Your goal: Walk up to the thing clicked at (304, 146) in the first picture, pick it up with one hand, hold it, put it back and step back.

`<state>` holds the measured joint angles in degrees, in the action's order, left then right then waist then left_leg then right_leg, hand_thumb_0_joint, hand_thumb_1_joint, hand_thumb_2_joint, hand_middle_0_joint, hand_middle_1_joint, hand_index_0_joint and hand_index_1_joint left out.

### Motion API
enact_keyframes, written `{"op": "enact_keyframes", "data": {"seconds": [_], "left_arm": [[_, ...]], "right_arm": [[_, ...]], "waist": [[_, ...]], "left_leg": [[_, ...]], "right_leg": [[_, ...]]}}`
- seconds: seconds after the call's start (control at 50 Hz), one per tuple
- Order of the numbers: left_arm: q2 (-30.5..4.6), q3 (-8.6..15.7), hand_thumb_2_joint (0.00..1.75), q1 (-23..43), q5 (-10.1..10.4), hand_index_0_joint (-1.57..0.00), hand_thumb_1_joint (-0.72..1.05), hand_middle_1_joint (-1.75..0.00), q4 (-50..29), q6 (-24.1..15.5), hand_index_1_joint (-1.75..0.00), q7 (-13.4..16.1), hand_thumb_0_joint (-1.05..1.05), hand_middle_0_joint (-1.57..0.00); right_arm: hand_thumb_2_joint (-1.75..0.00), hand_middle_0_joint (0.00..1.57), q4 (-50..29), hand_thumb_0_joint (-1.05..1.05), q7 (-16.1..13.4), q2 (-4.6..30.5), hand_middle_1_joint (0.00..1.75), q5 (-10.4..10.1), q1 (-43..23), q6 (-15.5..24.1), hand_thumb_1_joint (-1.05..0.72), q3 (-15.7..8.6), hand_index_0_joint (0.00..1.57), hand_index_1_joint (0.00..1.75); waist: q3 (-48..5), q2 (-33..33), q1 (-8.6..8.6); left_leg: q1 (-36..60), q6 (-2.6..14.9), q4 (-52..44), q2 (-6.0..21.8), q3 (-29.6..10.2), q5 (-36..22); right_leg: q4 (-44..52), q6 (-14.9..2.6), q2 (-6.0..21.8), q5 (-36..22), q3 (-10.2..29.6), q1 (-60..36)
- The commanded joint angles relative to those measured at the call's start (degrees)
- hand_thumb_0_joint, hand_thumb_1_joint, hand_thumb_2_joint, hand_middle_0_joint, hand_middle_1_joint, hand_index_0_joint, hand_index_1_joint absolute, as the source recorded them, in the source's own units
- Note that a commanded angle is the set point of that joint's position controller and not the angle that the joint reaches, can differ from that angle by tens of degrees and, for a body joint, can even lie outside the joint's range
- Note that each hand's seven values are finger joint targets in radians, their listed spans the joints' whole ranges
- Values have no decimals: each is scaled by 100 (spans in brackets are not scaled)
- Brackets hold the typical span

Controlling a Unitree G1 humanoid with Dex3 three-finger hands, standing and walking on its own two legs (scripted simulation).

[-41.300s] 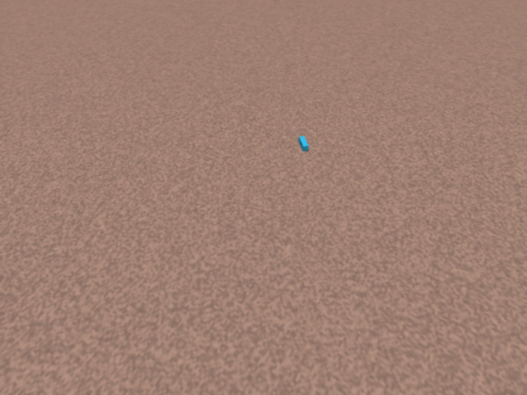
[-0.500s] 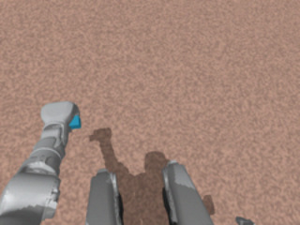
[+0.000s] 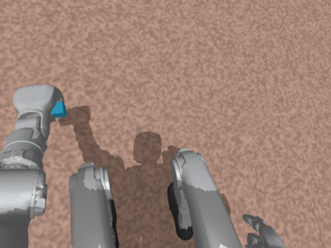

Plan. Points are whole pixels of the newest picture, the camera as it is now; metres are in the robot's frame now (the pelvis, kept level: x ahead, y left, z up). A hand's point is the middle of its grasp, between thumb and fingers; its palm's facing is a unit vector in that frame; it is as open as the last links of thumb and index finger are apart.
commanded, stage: crouch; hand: left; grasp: from above
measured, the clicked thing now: (45, 111) +0.47 +0.26 -0.21
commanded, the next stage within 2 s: lower in 0.74 s
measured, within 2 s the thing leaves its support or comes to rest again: rests again in 1.98 s
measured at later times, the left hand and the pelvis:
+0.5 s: hand (54, 113) +0.47 +0.25 -0.24, palm faces -0.46 -0.06 -0.88, open 6.2 cm; pelvis -0.01 +0.00 -0.07, yaw -2 degrees
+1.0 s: hand (56, 115) +0.48 +0.26 -0.28, palm faces -0.48 -0.07 -0.87, open 6.3 cm; pelvis -0.01 +0.00 -0.10, yaw -4 degrees
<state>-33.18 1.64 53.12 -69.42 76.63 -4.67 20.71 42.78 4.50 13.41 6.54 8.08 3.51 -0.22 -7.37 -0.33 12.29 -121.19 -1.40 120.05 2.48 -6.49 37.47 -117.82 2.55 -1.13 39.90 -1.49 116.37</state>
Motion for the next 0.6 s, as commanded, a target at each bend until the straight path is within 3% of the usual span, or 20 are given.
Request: {"op": "enact_keyframes", "data": {"seconds": [0.0,0.06,0.08,0.1,0.12,0.14,0.16,0.2,0.22,0.26,0.34,0.46,0.48,0.52,0.58], "left_arm": [[-1478,208,19,2375,44,-122,86,-19,-935,-71,-15,268,0,-119],[-1577,240,15,2370,13,-122,86,-17,-696,-112,-13,269,0,-118],[-1452,182,17,2240,7,-122,86,-19,-428,-101,-15,263,0,-118],[-1475,167,16,2256,21,-123,87,-17,-453,-125,-13,256,0,-119],[-1640,205,16,2434,0,-122,85,-17,-513,-151,-13,261,0,-118],[-1545,197,16,2177,-14,-122,86,-17,-136,-120,-13,253,0,-119],[-1663,204,16,2566,28,-122,86,-18,-555,-164,-14,256,0,-118],[-1716,213,16,2467,-10,-122,87,-19,-240,-156,-15,263,0,-119],[-1571,152,17,2386,-33,-123,87,-20,19,-155,-16,252,0,-119],[-1838,229,16,2634,-17,-123,87,-19,-146,-175,-15,266,0,-119],[-1829,181,12,2604,-14,-123,88,-18,91,-210,-14,253,0,-118],[-2130,262,12,2831,-63,-121,85,-19,53,-272,-15,299,0,-117],[-2147,275,14,2824,-78,-123,87,-20,98,-278,-15,295,0,-118],[-2295,305,16,2803,-91,-122,86,-20,135,-288,-16,320,0,-118],[-2190,230,17,2866,-63,-119,82,-20,141,-301,-17,344,0,-116]], "right_arm": [[-90,20,-11,0,36,1285,30,12,1372,25,-90,-432,20,30],[-90,20,-25,0,57,1313,30,22,1301,4,-89,-409,20,30],[-90,20,-24,0,65,1301,30,38,1300,2,-89,-370,20,30],[-90,20,-21,0,80,1287,30,29,1278,-8,-90,-360,20,30],[-90,20,-8,0,77,1316,30,28,1264,-15,-90,-367,20,30],[-90,20,3,0,88,1331,30,43,1290,-17,-90,-349,20,30],[-90,20,-20,0,90,1304,30,40,1237,-23,-89,-346,20,30],[-90,20,-4,0,95,1344,30,49,1251,-34,-90,-319,20,30],[-90,20,5,0,113,1342,30,64,1283,-36,-90,-269,20,30],[-90,20,-8,0,96,1406,30,57,1247,-51,-90,-249,20,30],[-90,20,-29,0,109,1439,30,78,1218,-58,-90,-163,20,30],[-90,20,-22,0,98,1493,30,128,1226,-67,-90,-22,20,30],[-90,20,-25,0,109,1486,30,139,1266,-57,-90,-7,20,30],[-90,20,-31,0,103,1508,30,138,1209,-58,-90,24,20,30],[-90,20,-12,0,104,1523,30,159,1193,-40,-90,78,20,30]], "waist": [[-4098,-1548,85],[-4101,-1489,63],[-3926,-1308,160],[-3905,-1319,108],[-3984,-1330,103],[-3778,-1266,117],[-4007,-1445,67],[-3924,-1426,100],[-3702,-1392,214],[-3782,-1469,146],[-3566,-1526,225],[-3618,-1631,272],[-3622,-1571,346],[-3599,-1610,271],[-3490,-1631,339]], "left_leg": [[3162,239,-871,-84,515,-1274],[2900,255,-689,-84,532,-1185],[2713,275,-606,-91,526,-1137],[2617,274,-574,-96,542,-1126],[2547,284,-500,-90,555,-1122],[2530,278,-475,-96,536,-1121],[2516,271,-430,-91,556,-1111],[2471,258,-347,-83,523,-1100],[2398,258,-316,-93,506,-1091],[2411,258,-272,-80,492,-1010],[2242,239,-165,-80,439,-781],[1981,254,123,-102,467,-764],[1964,258,170,-100,452,-796],[1855,258,214,-100,455,-714],[1770,258,326,-91,440,-642]], "right_leg": [[1111,-433,-132,-1683,-439,-1747],[969,-431,-171,-1610,-451,-1670],[948,-407,-177,-1589,-456,-1638],[904,-416,-189,-1580,-451,-1641],[860,-413,-209,-1579,-443,-1648],[818,-412,-196,-1563,-464,-1517],[742,-431,-224,-1541,-465,-1543],[609,-442,-237,-1507,-521,-1410],[562,-431,-217,-1522,-547,-1346],[477,-454,-245,-1427,-589,-1227],[296,-471,-259,-1202,-683,-990],[127,-443,-274,-1230,-687,-946],[90,-436,-276,-1253,-711,-978],[42,-444,-292,-1169,-713,-901],[-18,-438,-308,-1143,-731,-801]]}}
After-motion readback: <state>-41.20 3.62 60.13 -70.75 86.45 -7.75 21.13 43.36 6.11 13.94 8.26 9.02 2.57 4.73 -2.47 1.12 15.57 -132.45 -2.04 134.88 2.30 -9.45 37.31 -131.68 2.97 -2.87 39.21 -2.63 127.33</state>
